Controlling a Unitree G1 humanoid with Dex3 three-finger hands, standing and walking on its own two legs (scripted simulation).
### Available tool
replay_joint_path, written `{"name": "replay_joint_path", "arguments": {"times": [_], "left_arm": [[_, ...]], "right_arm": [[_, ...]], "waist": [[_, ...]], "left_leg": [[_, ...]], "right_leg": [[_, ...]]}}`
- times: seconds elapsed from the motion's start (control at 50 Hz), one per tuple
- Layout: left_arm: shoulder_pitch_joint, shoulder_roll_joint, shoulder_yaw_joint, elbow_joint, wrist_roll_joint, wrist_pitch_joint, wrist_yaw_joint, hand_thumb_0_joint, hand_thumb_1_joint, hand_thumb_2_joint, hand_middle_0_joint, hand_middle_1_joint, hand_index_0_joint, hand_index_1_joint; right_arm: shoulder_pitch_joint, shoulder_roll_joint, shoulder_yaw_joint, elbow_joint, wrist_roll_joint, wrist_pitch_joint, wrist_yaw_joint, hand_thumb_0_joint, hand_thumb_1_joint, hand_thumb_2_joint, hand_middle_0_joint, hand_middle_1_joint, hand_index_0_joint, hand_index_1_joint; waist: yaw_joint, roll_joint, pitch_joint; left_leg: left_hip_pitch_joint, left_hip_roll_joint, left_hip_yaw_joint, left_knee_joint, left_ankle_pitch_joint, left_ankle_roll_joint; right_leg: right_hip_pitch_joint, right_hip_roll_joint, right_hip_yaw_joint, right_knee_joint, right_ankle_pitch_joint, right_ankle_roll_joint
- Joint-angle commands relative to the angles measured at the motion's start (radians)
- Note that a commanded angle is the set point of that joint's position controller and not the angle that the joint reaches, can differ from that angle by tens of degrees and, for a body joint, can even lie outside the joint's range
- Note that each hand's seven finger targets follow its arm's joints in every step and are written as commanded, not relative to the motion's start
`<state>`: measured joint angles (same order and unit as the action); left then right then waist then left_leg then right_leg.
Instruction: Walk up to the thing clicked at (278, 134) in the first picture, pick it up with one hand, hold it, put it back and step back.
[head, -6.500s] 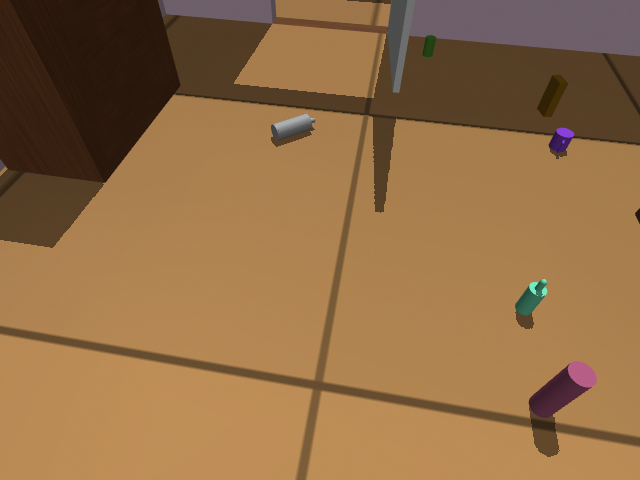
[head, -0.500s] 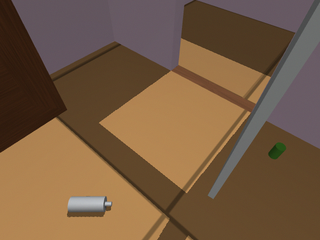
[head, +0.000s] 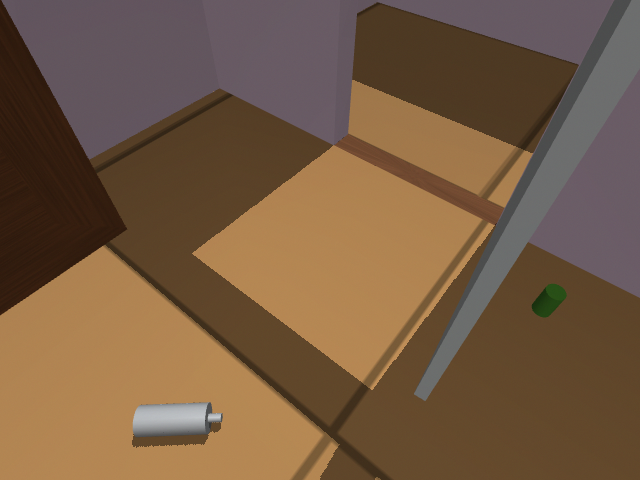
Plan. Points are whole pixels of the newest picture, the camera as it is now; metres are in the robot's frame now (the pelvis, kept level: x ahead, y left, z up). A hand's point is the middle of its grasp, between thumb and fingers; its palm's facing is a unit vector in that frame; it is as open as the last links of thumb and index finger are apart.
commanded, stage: walk up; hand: left
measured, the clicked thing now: (180, 419) +0.40 +0.40 -0.74
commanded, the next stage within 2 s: stand in 0.32 s
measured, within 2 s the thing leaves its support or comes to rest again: neither
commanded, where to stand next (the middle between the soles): +0.05 +0.03 m, yaw +1 degrees
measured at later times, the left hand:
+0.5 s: hand out of the picture +0.09 +0.25 -0.15, palm faces -0.02 -0.94 -0.34, open 7.4 cm
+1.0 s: hand out of the picture +0.08 +0.24 -0.15, palm faces -0.02 -0.94 -0.34, open 7.4 cm
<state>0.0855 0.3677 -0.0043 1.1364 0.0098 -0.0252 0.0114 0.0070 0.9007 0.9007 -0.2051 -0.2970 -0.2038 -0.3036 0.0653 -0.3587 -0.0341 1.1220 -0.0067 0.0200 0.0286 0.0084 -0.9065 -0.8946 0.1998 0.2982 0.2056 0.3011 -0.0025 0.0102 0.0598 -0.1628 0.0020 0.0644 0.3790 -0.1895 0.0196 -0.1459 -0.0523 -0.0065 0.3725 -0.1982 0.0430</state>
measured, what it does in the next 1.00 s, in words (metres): stands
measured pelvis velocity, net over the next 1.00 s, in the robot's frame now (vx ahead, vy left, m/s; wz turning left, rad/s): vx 0.00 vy -0.02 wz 0.00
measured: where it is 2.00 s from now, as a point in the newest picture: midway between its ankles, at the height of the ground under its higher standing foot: outside the picture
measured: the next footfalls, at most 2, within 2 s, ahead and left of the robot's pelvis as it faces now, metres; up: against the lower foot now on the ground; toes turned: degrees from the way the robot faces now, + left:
none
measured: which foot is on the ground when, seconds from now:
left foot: down 0.00-1.00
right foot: down 0.00-1.00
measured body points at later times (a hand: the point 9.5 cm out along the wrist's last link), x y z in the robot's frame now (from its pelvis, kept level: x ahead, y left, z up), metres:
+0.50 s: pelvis +0.01 +0.00 +0.00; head +0.02 +0.00 +0.45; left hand +0.10 +0.30 -0.13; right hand +0.10 -0.30 -0.13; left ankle +0.01 +0.10 -0.75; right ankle +0.00 -0.15 -0.75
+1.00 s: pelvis +0.00 -0.02 +0.00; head +0.01 -0.02 +0.45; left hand +0.08 +0.29 -0.13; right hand +0.09 -0.32 -0.13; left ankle +0.01 +0.10 -0.75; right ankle +0.00 -0.15 -0.75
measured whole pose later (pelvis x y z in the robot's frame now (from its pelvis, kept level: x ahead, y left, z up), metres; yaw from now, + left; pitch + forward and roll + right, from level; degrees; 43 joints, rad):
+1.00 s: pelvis +0.00 -0.02 +0.00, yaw +0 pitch -2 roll +0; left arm 0.11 0.35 0.00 1.14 0.01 -0.01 -0.01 0.01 0.90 0.90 -0.20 -0.30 -0.20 -0.30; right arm 0.08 -0.35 -0.01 1.15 -0.01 -0.01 0.01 0.01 -0.91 -0.89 0.20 0.30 0.21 0.30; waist -0.01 0.00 0.05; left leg -0.11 0.03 0.05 0.30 -0.15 -0.01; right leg -0.09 -0.03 -0.02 0.29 -0.16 0.02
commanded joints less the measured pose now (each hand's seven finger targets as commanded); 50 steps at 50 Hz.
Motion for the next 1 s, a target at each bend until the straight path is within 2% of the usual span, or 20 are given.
{"name": "replay_joint_path", "arguments": {"times": [0.0,0.08,0.24,0.28,0.3,0.34,0.38,0.5,0.6,0.68,0.84,0.98], "left_arm": [[-0.048,0.229,0.045,-0.067,0.004,-0.019,0.018,0.000,0.900,0.900,-0.200,-0.300,-0.200,-0.300],[-0.041,0.224,0.045,-0.066,0.002,-0.019,0.018,0.000,0.900,0.900,-0.200,-0.300,-0.200,-0.300],[-0.045,0.222,0.045,-0.068,0.005,-0.015,0.018,0.000,0.900,0.900,-0.200,-0.300,-0.200,-0.300],[-0.040,0.223,0.046,-0.068,0.006,-0.015,0.018,0.000,0.900,0.900,-0.200,-0.300,-0.200,-0.300],[-0.056,0.184,0.037,-0.061,-0.005,-0.007,0.009,0.000,0.900,0.900,-0.200,-0.300,-0.200,-0.300],[-0.041,0.181,0.038,-0.065,-0.002,-0.004,0.004,0.000,0.900,0.900,-0.200,-0.300,-0.200,-0.300],[-0.044,0.190,0.041,-0.062,-0.001,-0.005,0.002,0.000,0.900,0.900,-0.200,-0.300,-0.200,-0.300],[-0.047,0.196,0.045,-0.064,0.001,-0.005,-0.001,0.000,0.900,0.900,-0.200,-0.300,-0.200,-0.300],[-0.041,0.196,0.046,-0.062,-0.001,-0.006,-0.004,0.000,0.900,0.900,-0.200,-0.300,-0.200,-0.300],[-0.042,0.190,0.046,-0.063,0.001,-0.007,-0.004,0.000,0.900,0.900,-0.200,-0.300,-0.200,-0.300],[-0.037,0.192,0.045,-0.062,0.001,-0.005,-0.006,0.000,0.900,0.900,-0.200,-0.300,-0.200,-0.300],[-0.029,0.197,0.044,-0.064,-0.001,-0.007,-0.004,0.000,0.900,0.900,-0.200,-0.300,-0.200,-0.300]], "right_arm": [[-0.063,-0.223,-0.048,-0.072,-0.005,-0.019,-0.013,0.000,-0.900,-0.900,0.200,0.300,0.200,0.300],[-0.060,-0.218,-0.047,-0.071,-0.003,-0.018,-0.013,0.000,-0.900,-0.900,0.200,0.300,0.200,0.300],[-0.050,-0.220,-0.047,-0.069,-0.005,-0.015,-0.014,0.000,-0.900,-0.900,0.200,0.300,0.200,0.300],[-0.051,-0.222,-0.048,-0.072,-0.005,-0.016,-0.013,0.000,-0.900,-0.900,0.200,0.300,0.200,0.300],[-0.059,-0.175,-0.023,-0.065,0.000,-0.030,-0.018,0.000,-0.900,-0.900,0.200,0.300,0.200,0.300],[-0.067,-0.205,-0.027,-0.061,-0.003,-0.041,-0.023,0.000,-0.900,-0.900,0.200,0.300,0.200,0.300],[-0.056,-0.204,-0.024,-0.053,-0.005,-0.046,-0.027,0.000,-0.900,-0.900,0.200,0.300,0.200,0.300],[-0.055,-0.198,-0.020,-0.047,-0.004,-0.052,-0.031,0.000,-0.900,-0.900,0.200,0.300,0.200,0.300],[-0.056,-0.195,-0.017,-0.043,-0.001,-0.054,-0.031,0.000,-0.900,-0.900,0.200,0.300,0.200,0.300],[-0.057,-0.195,-0.016,-0.045,-0.002,-0.056,-0.031,0.000,-0.900,-0.900,0.200,0.300,0.200,0.300],[-0.043,-0.198,-0.015,-0.036,-0.004,-0.052,-0.031,0.000,-0.900,-0.900,0.200,0.300,0.200,0.300],[-0.035,-0.199,-0.013,-0.033,-0.003,-0.051,-0.030,0.000,-0.900,-0.900,0.200,0.300,0.200,0.300]], "waist": [[-0.001,-0.017,-0.114],[0.003,-0.014,-0.121],[-0.003,-0.013,-0.103],[-0.001,-0.015,-0.116],[-0.006,-0.052,-0.115],[0.005,-0.023,-0.124],[-0.002,-0.016,-0.117],[-0.006,-0.005,-0.116],[-0.003,-0.004,-0.091],[-0.003,-0.005,-0.097],[-0.007,-0.012,-0.084],[-0.005,-0.012,-0.087]], "left_leg": [[0.064,0.120,-0.102,-0.061,0.108,0.015],[0.082,0.124,-0.106,-0.058,0.129,0.016],[0.065,0.122,-0.109,-0.072,0.093,0.015],[0.073,0.125,-0.107,-0.068,0.107,0.020],[0.075,0.142,-0.143,-0.109,0.152,0.007],[0.110,0.147,-0.135,-0.096,0.208,0.007],[0.107,0.146,-0.128,-0.099,0.227,0.001],[0.103,0.143,-0.117,-0.109,0.210,-0.008],[0.090,0.142,-0.118,-0.125,0.158,-0.011],[0.096,0.142,-0.118,-0.120,0.172,-0.008],[0.084,0.140,-0.118,-0.122,0.106,-0.011],[0.100,0.144,-0.120,-0.118,0.130,-0.010]], "right_leg": [[0.002,-0.089,0.059,-0.043,0.155,-0.051],[-0.004,-0.088,0.059,-0.038,0.155,-0.052],[0.000,-0.084,0.057,-0.041,0.149,-0.051],[0.007,-0.083,0.056,-0.034,0.159,-0.052],[0.008,-0.075,0.057,-0.053,0.133,-0.046],[0.015,-0.080,0.063,-0.069,0.148,-0.043],[0.030,-0.084,0.066,-0.081,0.161,-0.044],[0.052,-0.091,0.073,-0.104,0.177,-0.048],[0.053,-0.090,0.072,-0.117,0.141,-0.048],[0.053,-0.093,0.075,-0.125,0.161,-0.047],[0.042,-0.093,0.080,-0.138,0.113,-0.052],[0.034,-0.090,0.079,-0.136,0.132,-0.052]]}}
